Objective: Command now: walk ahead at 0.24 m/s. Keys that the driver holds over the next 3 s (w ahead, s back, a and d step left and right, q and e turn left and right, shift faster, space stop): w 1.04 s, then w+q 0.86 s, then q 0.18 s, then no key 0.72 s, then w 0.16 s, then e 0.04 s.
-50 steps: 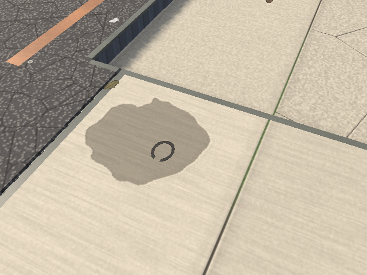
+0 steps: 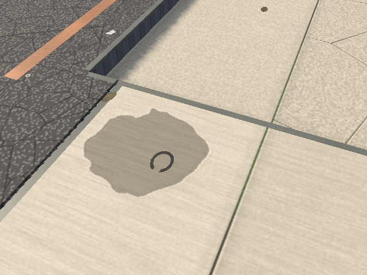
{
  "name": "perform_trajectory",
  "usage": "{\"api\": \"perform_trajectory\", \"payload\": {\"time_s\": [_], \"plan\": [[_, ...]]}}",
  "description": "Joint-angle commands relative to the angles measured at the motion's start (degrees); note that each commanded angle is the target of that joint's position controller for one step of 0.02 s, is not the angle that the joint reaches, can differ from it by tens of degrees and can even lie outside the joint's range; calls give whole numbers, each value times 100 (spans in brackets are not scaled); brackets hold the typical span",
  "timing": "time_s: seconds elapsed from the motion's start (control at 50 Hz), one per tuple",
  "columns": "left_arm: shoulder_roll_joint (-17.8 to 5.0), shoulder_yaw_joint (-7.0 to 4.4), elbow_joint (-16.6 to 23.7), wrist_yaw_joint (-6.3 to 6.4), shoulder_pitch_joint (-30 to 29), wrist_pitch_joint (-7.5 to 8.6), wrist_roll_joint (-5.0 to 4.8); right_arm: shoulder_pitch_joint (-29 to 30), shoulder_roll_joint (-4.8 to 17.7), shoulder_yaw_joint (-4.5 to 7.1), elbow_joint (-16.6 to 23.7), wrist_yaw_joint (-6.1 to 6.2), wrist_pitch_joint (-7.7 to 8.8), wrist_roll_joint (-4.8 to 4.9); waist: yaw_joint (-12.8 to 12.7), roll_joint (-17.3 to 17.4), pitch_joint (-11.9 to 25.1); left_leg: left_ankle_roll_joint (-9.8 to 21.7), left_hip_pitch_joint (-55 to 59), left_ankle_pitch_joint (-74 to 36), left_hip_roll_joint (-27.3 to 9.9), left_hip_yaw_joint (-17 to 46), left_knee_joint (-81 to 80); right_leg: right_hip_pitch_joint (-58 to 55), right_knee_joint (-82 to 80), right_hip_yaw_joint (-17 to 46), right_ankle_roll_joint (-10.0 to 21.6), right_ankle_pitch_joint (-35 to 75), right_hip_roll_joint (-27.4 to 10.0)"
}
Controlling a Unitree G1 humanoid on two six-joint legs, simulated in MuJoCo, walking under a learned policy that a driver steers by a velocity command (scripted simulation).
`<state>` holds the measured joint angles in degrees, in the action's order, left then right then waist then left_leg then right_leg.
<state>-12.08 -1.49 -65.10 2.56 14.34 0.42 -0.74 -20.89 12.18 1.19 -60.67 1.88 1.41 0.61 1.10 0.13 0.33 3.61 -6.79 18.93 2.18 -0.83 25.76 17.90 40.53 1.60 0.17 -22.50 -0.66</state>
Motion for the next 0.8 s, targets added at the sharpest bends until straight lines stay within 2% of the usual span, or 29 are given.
{"api": "perform_trajectory", "payload": {"time_s": [0.02,0.06,0.1,0.12,0.16,0.18,0.2,0.22,0.24,0.26,0.28,0.3,0.32,0.38,0.46,0.54,0.6,0.64,0.66,0.68,0.7,0.72,0.74,0.76,0.78,0.8], "plan": [[-540,-104,555,-132,-695,332,-85,-416,989,248,185,29,177,-2,156,643,-1229,1209,97,1894,-2240,2797,-2000,2150,1297,79,214,-533,-427],[-528,-118,618,-214,-770,481,-119,-307,924,253,290,2,209,90,115,457,-1032,909,360,1073,-1909,2090,-1857,1923,491,-39,266,-280,-494],[-430,-116,608,-272,-717,549,-126,-263,1050,283,333,-25,179,112,37,588,-781,752,-77,609,-1524,1407,-1645,851,-343,-419,202,109,-236],[-404,-130,502,-296,-428,550,-134,-193,1101,293,357,-38,153,136,-137,595,-676,702,-514,603,-1381,1163,-1449,82,-782,-642,159,607,-56],[-538,-245,149,-274,508,486,-127,-136,1081,268,424,-59,151,130,-535,436,-395,579,-1335,224,-1111,915,-770,-1444,-1115,-853,99,1056,320],[-740,-333,45,-239,1084,475,-129,30,902,200,498,-81,197,102,-851,52,-202,346,-1766,-339,-824,529,329,-2161,-1436,-244,262,852,-73],[-1362,-456,6,-184,1817,472,-77,151,411,60,725,-113,270,0,-993,-1467,196,-90,-2719,271,-242,-214,2619,-2875,-2342,2018,851,-10,-1530],[-1477,-420,-54,-283,2025,569,47,137,299,62,882,-101,376,116,-885,-1791,364,-95,-3540,1271,137,386,4032,-2952,-3194,4209,1550,-999,-2280],[-1174,-302,116,-321,1339,662,36,249,618,127,932,-121,459,255,-588,-960,-232,61,-4072,905,-315,738,4702,-2525,-3178,3868,1507,-1386,-2308],[-850,-207,308,-362,825,705,11,367,744,154,947,-168,514,273,-437,-662,-530,187,-4111,256,-586,721,4709,-2137,-3192,3026,1268,-1063,-1989],[-764,-151,442,-404,459,706,24,365,753,190,896,-166,534,202,-275,-462,-607,204,-3938,-254,-786,619,4444,-1852,-3257,2340,1088,-367,-1704],[-665,-110,498,-417,349,690,43,428,848,251,895,-165,520,132,-204,-448,-660,172,-3732,-568,-924,549,4097,-1666,-3293,1745,950,411,-1459],[-548,-68,483,-407,431,650,69,415,845,280,871,-195,483,106,-168,-515,-606,126,-3480,-784,-987,451,3883,-1558,-3309,1266,842,1010,-1235],[-694,-71,378,-309,910,598,95,744,608,260,980,-240,378,56,-213,-392,-578,-119,-3602,-1181,-995,186,3428,-1610,-3342,695,960,2487,-1096],[-832,-78,478,-188,1011,530,102,1863,421,170,1420,-260,386,55,-406,-328,-736,-292,-3511,-1970,-846,-15,1815,-1424,-3529,276,974,2834,-961],[-872,-116,401,-150,1430,496,22,2595,402,113,1669,-367,419,98,-560,-349,-902,-190,-3242,-2332,-625,-150,823,-1749,-3591,124,986,2801,-1103],[-936,-180,397,-128,1422,431,-10,2753,522,135,1809,-470,477,112,-388,-399,-832,45,-3123,-2047,-538,-87,457,-2390,-3214,49,908,3531,-1348],[-1100,-247,479,-118,1244,369,33,2219,797,260,1709,-477,490,106,-4,-633,-307,232,-2235,-1646,-238,-246,498,-2684,-2463,-12,790,5369,-1397],[-1120,-257,521,-123,1131,312,73,1459,1012,381,1500,-449,478,115,408,-726,193,372,-1272,-1535,-29,-385,513,-2619,-1544,-138,699,6225,-1268],[-1043,-215,607,-137,1028,286,105,437,1263,508,1201,-396,446,120,877,-677,794,570,276,-1642,-191,-193,553,-1847,-244,-265,525,5919,-1020],[-441,-43,737,-213,1600,349,149,-460,1792,639,1006,-346,425,-54,736,405,1800,1333,2723,-995,-1693,1997,573,362,1999,-404,244,3572,-316],[-86,85,611,-278,1847,518,46,-605,1588,566,912,-363,397,-30,608,1356,2594,1905,3474,-55,-2586,4499,-643,1529,3585,222,100,-787,525],[-695,-83,789,-309,1251,674,-128,-139,1218,440,935,-373,419,16,612,1004,1738,1553,2786,266,-2324,4120,-944,2139,4098,672,266,-750,145],[-912,-131,1008,-296,664,749,-242,427,995,372,1053,-359,441,5,454,679,906,1313,1795,-91,-2146,3155,-1062,2287,4015,462,357,-311,-162],[-892,-150,1071,-246,400,756,-200,878,837,314,1101,-389,489,-36,222,125,385,1179,765,-764,-1936,2425,-1274,2059,3597,334,360,182,-455],[-871,-213,1056,-196,414,690,-109,1104,668,265,1110,-413,540,-89,-6,119,209,1044,133,-1179,-1701,1901,-1422,1669,3204,332,363,462,-670]]}}
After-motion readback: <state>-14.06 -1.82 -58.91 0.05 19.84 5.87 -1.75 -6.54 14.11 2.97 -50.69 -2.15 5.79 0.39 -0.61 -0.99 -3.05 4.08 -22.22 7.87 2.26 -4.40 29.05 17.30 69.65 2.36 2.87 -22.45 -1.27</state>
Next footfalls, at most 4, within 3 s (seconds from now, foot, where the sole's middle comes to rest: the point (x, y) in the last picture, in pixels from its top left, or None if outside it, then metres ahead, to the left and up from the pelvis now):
0.18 right None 0.12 -0.15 -0.78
0.68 left None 0.50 0.07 -0.78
1.22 right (230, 212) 0.80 -0.17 -0.78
1.76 left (157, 171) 1.02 0.14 -0.78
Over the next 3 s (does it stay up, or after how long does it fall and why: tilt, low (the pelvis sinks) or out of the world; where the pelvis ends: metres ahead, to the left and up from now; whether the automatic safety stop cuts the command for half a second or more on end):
stays up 1.21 0.17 -0.01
